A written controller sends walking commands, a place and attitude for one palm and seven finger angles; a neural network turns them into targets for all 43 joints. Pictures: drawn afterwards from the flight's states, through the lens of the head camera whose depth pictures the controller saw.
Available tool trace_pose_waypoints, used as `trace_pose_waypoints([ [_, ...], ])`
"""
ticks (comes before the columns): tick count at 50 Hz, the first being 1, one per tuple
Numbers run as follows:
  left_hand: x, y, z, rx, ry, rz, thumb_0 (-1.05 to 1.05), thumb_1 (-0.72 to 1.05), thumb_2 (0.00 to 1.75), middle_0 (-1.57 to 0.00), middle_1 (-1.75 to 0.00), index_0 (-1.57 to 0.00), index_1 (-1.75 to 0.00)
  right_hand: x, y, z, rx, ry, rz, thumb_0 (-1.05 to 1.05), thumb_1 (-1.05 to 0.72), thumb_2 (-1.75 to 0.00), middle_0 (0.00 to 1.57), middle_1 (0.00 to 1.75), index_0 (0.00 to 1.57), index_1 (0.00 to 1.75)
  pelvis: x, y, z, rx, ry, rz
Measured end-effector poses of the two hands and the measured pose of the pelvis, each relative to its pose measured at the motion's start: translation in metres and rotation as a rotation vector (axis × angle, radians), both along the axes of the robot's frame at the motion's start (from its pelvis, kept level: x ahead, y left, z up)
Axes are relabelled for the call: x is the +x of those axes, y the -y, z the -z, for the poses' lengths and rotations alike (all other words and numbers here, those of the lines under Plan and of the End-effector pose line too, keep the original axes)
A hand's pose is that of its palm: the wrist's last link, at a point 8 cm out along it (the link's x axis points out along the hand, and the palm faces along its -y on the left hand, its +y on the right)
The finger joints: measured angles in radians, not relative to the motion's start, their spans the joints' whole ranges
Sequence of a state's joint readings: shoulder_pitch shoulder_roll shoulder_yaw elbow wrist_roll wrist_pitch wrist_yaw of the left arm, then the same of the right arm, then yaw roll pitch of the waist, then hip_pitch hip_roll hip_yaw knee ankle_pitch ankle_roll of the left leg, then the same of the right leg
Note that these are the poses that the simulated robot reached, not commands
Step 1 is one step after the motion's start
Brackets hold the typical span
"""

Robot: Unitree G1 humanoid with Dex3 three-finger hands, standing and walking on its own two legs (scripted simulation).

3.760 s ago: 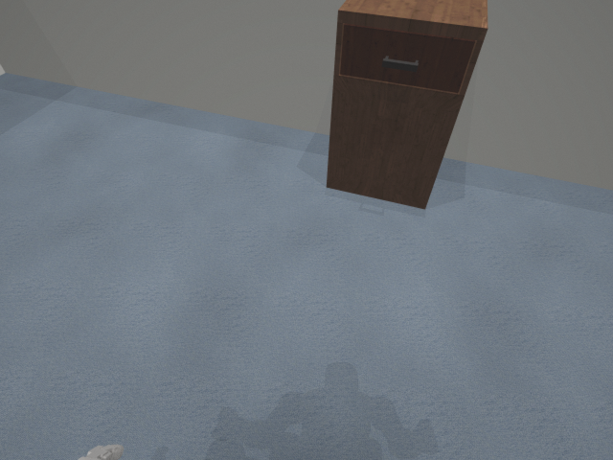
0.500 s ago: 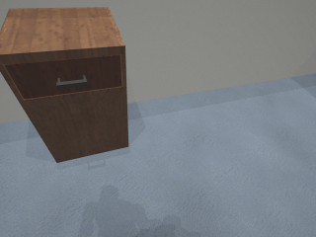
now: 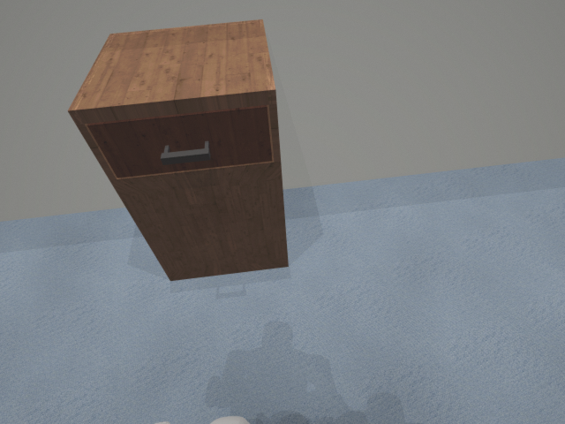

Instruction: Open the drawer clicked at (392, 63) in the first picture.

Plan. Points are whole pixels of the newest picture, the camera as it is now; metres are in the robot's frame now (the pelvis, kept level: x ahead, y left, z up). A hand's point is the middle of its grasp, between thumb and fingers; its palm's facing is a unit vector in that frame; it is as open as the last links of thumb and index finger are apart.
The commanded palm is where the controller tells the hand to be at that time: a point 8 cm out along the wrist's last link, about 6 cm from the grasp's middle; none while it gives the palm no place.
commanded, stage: take the last steps up to it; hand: left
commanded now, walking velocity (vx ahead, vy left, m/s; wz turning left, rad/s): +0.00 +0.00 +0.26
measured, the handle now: (186, 151) +0.76 +0.29 -0.09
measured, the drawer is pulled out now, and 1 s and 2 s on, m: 0.00 0.00 0.00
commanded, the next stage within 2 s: come to a stop and stand still in 0.94 s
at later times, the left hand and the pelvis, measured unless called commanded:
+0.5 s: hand out of the picture +0.01 +0.23 -0.18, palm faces +0.15 -0.98 -0.16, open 7.4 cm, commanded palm none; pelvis +0.05 +0.04 +0.00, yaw +5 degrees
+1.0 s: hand (188, 382) +0.22 +0.19 -0.18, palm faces +0.13 -0.98 -0.17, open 7.2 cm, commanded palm none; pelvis +0.21 +0.01 +0.00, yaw +5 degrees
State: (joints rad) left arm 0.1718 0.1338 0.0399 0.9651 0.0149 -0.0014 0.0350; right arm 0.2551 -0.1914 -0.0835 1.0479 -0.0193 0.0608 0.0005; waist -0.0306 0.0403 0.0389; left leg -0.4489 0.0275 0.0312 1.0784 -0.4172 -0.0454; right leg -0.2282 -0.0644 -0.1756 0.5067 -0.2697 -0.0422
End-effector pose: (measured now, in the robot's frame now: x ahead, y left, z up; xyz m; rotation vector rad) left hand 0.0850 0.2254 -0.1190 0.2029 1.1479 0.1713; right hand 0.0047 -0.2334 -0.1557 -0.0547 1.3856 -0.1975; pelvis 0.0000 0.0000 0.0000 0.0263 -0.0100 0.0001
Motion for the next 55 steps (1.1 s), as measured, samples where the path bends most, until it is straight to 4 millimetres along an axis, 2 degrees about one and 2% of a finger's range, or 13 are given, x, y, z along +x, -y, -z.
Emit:
trace_pose_waypoints([
  [6, -0.053, -0.018, 0.004, 0.011, -0.092, -0.087, -0.01, 0.92, 0.9, -0.21, -0.3, -0.21, -0.3, 0.056, 0.013, -0.013, -0.053, 0.08, -0.111, 0.01, -0.91, -0.89, 0.19, 0.3, 0.19, 0.3, -0.002, -0.002, -0.002, 0.007, -0.007, -0.039],
  [12, -0.119, -0.036, 0.02, -0.036, -0.228, -0.18, 0.0, 0.91, 0.9, -0.21, -0.3, -0.21, -0.3, 0.108, -0.008, -0.029, -0.091, 0.177, -0.227, 0.01, -0.92, -0.89, 0.19, 0.3, 0.19, 0.3, 0.003, -0.019, 0.0, -0.018, -0.015, -0.071],
  [15, -0.144, -0.045, 0.034, -0.071, -0.305, -0.216, 0.0, 0.91, 0.9, -0.2, -0.3, -0.2, -0.3, 0.122, -0.027, -0.03, -0.108, 0.223, -0.261, 0.01, -0.91, -0.89, 0.19, 0.3, 0.19, 0.3, 0.01, -0.032, 0.007, -0.038, -0.014, -0.08],
  [18, -0.149, -0.048, 0.035, -0.095, -0.364, -0.209, 0.0, 0.91, 0.9, -0.2, -0.3, -0.2, -0.3, 0.118, -0.042, -0.034, -0.099, 0.219, -0.256, 0.01, -0.91, -0.89, 0.19, 0.3, 0.2, 0.3, 0.02, -0.038, 0.003, -0.037, -0.004, -0.079],
  [21, -0.13, -0.05, 0.031, -0.114, -0.35, -0.198, 0.0, 0.91, 0.9, -0.2, -0.3, -0.2, -0.3, 0.102, -0.049, -0.033, -0.094, 0.163, -0.224, 0.0, -0.92, -0.89, 0.2, 0.3, 0.2, 0.3, 0.032, -0.042, -0.002, -0.04, 0.003, -0.086],
  [25, -0.084, -0.049, 0.028, -0.117, -0.288, -0.178, 0.0, 0.91, 0.9, -0.2, -0.3, -0.2, -0.3, 0.075, -0.046, -0.029, -0.086, 0.048, -0.182, 0.0, -0.94, -0.89, 0.2, 0.3, 0.2, 0.3, 0.052, -0.043, -0.004, -0.034, 0.006, -0.087],
  [31, 0.015, -0.04, 0.028, -0.092, -0.184, -0.1, 0.0, 0.91, 0.9, -0.2, -0.3, -0.2, -0.3, 0.041, -0.037, -0.015, -0.046, -0.122, -0.093, 0.01, -0.92, -0.89, 0.2, 0.3, 0.2, 0.3, 0.089, -0.03, 0.003, -0.017, 0.007, -0.071],
  [34, 0.071, -0.03, 0.031, -0.066, -0.11, -0.058, 0.0, 0.91, 0.9, -0.2, -0.3, -0.2, -0.3, 0.035, -0.028, -0.003, -0.019, -0.197, -0.055, 0.01, -0.92, -0.89, 0.2, 0.3, 0.2, 0.3, 0.114, -0.016, 0.014, -0.013, 0.008, -0.068],
  [36, 0.1, -0.024, 0.033, -0.048, -0.047, -0.052, 0.0, 0.91, 0.9, -0.2, -0.3, -0.2, -0.3, 0.04, -0.021, 0.006, -0.002, -0.236, -0.049, 0.01, -0.92, -0.89, 0.2, 0.3, 0.2, 0.3, 0.128, -0.007, 0.021, -0.018, 0.015, -0.075],
  [39, 0.12, -0.015, 0.028, -0.046, -0.003, -0.072, 0.0, 0.91, 0.9, -0.2, -0.3, -0.2, -0.3, 0.07, -0.012, 0.006, -0.002, -0.224, -0.059, 0.01, -0.91, -0.89, 0.2, 0.3, 0.2, 0.3, 0.145, -0.001, 0.018, -0.026, 0.025, -0.086],
  [46, 0.128, -0.011, 0.019, -0.047, -0.071, -0.108, -0.01, 0.94, 0.9, -0.21, -0.3, -0.21, -0.3, 0.193, -0.008, -0.011, -0.028, 0.011, -0.115, 0.01, -0.92, -0.89, 0.19, 0.3, 0.19, 0.3, 0.184, 0.0, 0.001, -0.041, 0.008, -0.095],
  [51, 0.126, -0.014, 0.03, -0.096, -0.136, -0.142, -0.01, 0.93, 0.9, -0.2, -0.3, -0.21, -0.3, 0.265, -0.016, -0.021, -0.064, 0.125, -0.166, 0.01, -0.94, -0.89, 0.19, 0.3, 0.19, 0.3, 0.214, -0.013, 0.001, -0.057, 0.011, -0.094],
  [55, 0.126, -0.02, 0.048, -0.137, -0.203, -0.17, 0.0, 0.92, 0.9, -0.2, -0.3, -0.2, -0.3, 0.302, -0.03, -0.022, -0.093, 0.17, -0.193, 0.01, -0.93, -0.89, 0.19, 0.3, 0.19, 0.3, 0.24, -0.027, 0.01, -0.06, 0.016, -0.089],
])
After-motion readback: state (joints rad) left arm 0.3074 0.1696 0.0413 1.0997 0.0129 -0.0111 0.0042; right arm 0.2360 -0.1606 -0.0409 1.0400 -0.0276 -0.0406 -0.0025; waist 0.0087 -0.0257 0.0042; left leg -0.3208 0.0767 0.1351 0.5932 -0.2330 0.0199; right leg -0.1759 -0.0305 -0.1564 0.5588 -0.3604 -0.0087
